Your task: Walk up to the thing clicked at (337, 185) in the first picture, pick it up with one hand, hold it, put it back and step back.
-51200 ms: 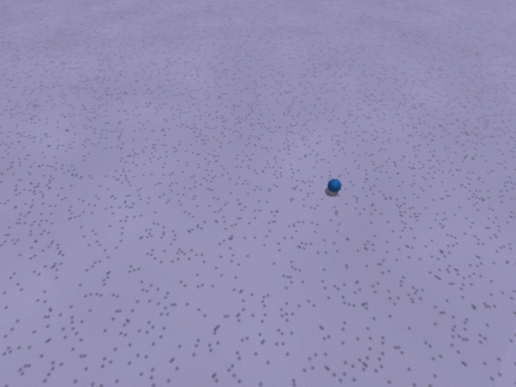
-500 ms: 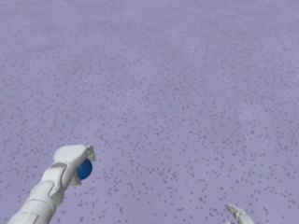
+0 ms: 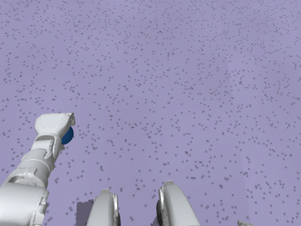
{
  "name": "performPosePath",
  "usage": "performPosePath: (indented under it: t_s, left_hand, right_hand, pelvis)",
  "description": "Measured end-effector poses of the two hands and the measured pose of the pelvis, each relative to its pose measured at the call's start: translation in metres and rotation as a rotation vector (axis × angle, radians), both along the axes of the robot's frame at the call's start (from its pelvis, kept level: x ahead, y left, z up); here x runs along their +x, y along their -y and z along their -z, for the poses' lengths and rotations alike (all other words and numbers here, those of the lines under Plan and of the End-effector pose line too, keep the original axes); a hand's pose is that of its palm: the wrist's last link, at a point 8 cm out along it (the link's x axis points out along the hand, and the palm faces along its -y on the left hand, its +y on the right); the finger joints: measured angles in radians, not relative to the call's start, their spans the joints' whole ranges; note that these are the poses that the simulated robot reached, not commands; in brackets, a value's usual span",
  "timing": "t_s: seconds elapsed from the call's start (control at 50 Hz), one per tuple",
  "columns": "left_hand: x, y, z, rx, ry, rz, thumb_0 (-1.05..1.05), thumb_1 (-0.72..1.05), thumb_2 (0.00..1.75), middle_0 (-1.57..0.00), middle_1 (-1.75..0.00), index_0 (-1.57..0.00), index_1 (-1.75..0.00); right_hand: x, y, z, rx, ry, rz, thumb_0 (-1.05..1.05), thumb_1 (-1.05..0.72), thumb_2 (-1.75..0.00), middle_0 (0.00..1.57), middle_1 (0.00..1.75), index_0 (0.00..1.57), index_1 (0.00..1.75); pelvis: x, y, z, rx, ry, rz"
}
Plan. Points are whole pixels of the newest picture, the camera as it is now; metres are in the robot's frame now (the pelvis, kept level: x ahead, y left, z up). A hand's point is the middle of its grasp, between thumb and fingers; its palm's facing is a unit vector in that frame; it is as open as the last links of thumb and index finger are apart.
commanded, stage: crouch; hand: left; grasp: from above
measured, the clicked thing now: (61, 133) +0.42 +0.23 -0.14
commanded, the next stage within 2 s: lower in 1.34 s
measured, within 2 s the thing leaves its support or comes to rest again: neither
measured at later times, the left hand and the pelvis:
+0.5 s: hand (74, 143) +0.45 +0.25 -0.34, palm faces -0.45 -0.01 -0.89, open 9.4 cm; pelvis -0.02 +0.00 -0.18, yaw -1 degrees
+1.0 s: hand (79, 144) +0.48 +0.25 -0.43, palm faces -0.47 -0.02 -0.88, open 9.4 cm; pelvis -0.04 +0.00 -0.26, yaw -3 degrees
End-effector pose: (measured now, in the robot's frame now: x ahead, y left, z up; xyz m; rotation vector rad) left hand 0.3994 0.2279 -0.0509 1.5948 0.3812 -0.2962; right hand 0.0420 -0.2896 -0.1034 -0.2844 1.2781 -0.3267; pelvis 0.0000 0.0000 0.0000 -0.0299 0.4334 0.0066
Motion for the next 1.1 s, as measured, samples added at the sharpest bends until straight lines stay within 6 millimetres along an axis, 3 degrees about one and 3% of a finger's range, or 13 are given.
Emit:
performPosePath:
  t_s: [0.1,0.2,0.34,0.48,0.68,1.1]
  left_hand:
    - [0.016,-0.003,0.051,-0.002,0.003,-0.017,0.01,0.12,0.54,-0.57,-0.80,-0.61,-0.72]
    - [0.026,-0.006,0.100,-0.008,-0.026,-0.026,0.01,0.12,0.56,-0.56,-0.81,-0.60,-0.73]
    - [0.039,-0.012,0.168,-0.033,-0.055,-0.016,0.01,0.12,0.55,-0.57,-0.81,-0.60,-0.73]
    - [0.054,-0.019,0.222,-0.045,-0.037,-0.017,0.01,0.12,0.53,-0.58,-0.79,-0.62,-0.71]
    - [0.070,-0.024,0.268,-0.047,-0.034,-0.037,0.01,0.10,0.53,-0.61,-0.77,-0.65,-0.69]
    - [0.088,-0.027,0.334,-0.056,-0.057,-0.019,0.01,0.11,0.50,-0.62,-0.76,-0.66,-0.67]
  right_hand:
    - [-0.025,-0.008,0.048,0.005,-0.064,0.027,0.00,-0.91,-0.89,0.20,0.30,0.20,0.30]
    - [-0.035,-0.020,0.091,0.034,-0.097,0.022,0.00,-0.91,-0.89,0.20,0.30,0.20,0.30]
    - [-0.028,-0.028,0.143,0.059,-0.112,-0.037,0.00,-0.91,-0.89,0.21,0.30,0.20,0.30]
    - [-0.017,-0.021,0.180,0.050,-0.129,-0.108,0.00,-0.91,-0.89,0.21,0.30,0.20,0.30]
    - [-0.025,-0.008,0.209,0.032,-0.167,-0.134,0.00,-0.92,-0.90,0.21,0.30,0.20,0.30]
    - [-0.090,-0.021,0.246,0.056,-0.312,-0.098,0.00,-0.92,-0.90,0.21,0.30,0.20,0.30]
  pelvis:
    - [-0.008,-0.003,0.045,-0.008,-0.080,-0.002]
    - [-0.014,-0.004,0.084,-0.016,-0.141,-0.004]
    - [-0.018,-0.004,0.135,-0.030,-0.210,-0.010]
    - [-0.020,-0.002,0.177,-0.047,-0.243,-0.015]
    - [-0.025,0.000,0.218,-0.060,-0.241,-0.007]
    - [-0.038,-0.003,0.275,-0.092,-0.207,0.012]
